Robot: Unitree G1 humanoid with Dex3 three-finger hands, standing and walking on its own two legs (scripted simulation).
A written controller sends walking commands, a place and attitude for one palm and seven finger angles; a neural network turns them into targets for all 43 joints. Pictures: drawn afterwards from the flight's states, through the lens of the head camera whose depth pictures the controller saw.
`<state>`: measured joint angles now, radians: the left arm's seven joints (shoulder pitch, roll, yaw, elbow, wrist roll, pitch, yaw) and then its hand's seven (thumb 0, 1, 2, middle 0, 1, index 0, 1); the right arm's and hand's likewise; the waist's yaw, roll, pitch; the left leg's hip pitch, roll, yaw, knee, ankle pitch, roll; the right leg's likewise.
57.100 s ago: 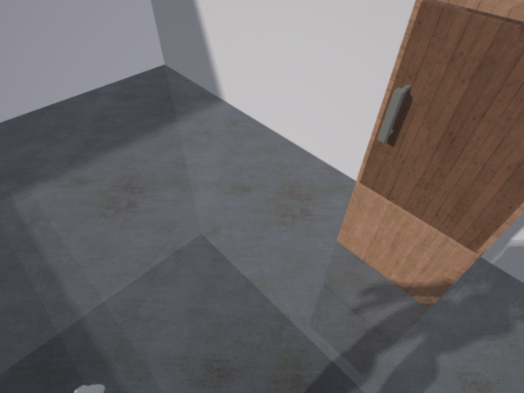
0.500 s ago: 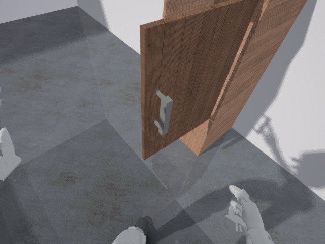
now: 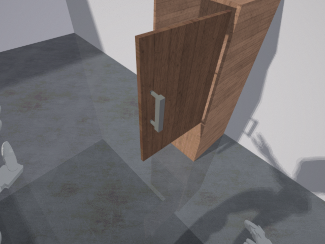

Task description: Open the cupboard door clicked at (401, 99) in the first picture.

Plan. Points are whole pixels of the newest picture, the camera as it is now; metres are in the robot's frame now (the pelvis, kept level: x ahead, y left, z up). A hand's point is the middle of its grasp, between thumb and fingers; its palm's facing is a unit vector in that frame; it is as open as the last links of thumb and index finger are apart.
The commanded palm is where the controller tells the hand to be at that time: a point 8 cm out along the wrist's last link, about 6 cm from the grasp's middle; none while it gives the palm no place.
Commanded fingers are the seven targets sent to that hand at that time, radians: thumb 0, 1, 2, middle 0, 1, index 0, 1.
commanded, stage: stop stepping back and stand still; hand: left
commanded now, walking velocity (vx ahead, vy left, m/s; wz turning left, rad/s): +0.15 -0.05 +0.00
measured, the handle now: (155, 111) +0.56 +0.05 -0.01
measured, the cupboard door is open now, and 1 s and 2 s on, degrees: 86 86 86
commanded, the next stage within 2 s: let the arm hang, fingers relaxed in 0.24 s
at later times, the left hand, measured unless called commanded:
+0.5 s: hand (74, 230) +0.17 +0.22 -0.07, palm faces +0.12 -0.92 -0.38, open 7.4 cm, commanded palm none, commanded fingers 0.00 0.90 0.90 -0.20 -0.30 -0.20 -0.30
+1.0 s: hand out of the picture -0.04 +0.17 -0.16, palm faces +0.06 -0.97 -0.24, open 7.3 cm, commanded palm none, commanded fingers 0.00 0.90 0.90 -0.20 -0.30 -0.20 -0.30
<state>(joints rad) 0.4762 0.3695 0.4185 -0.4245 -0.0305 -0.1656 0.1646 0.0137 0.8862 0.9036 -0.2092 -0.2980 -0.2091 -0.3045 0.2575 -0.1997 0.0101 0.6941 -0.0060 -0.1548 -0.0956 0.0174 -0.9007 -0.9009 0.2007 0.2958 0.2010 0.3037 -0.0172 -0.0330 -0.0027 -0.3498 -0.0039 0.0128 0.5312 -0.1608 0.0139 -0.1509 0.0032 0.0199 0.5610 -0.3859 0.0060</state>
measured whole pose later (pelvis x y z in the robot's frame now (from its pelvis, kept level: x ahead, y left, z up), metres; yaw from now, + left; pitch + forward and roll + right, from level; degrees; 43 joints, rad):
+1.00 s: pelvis +0.00 -0.02 +0.01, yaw +3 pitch -2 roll +0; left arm 0.30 0.17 0.00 1.16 0.01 0.01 0.03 0.00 0.91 0.90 -0.20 -0.30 -0.20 -0.30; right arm 0.26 -0.16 0.00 1.15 -0.02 0.03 -0.03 0.01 -0.90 -0.90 0.20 0.30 0.20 0.30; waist -0.01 0.04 0.08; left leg -0.25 0.00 -0.01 0.42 -0.14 0.00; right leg -0.08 0.03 -0.02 0.41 -0.29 -0.03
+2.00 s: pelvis +0.02 -0.02 +0.01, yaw +2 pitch -2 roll +0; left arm 0.26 0.16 0.00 1.14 0.01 -0.01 0.03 0.00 0.90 0.90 -0.20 -0.30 -0.20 -0.30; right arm 0.20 -0.18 0.00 1.15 -0.02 0.01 -0.04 0.00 -0.90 -0.90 0.20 0.30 0.20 0.30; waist -0.01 0.01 0.06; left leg -0.21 0.00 0.00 0.40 -0.15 -0.01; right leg -0.04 0.02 -0.02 0.38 -0.30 -0.03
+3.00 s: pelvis +0.04 -0.03 +0.01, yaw +2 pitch -1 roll +1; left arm 0.25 0.17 0.00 1.14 0.01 -0.01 0.04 0.00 0.90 0.90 -0.20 -0.30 -0.20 -0.30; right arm 0.19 -0.19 0.01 1.15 -0.02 0.01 -0.04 0.00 -0.90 -0.90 0.20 0.30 0.20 0.30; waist -0.01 0.00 0.05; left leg -0.18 0.01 0.00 0.38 -0.17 -0.02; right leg -0.01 0.03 -0.01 0.34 -0.31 -0.04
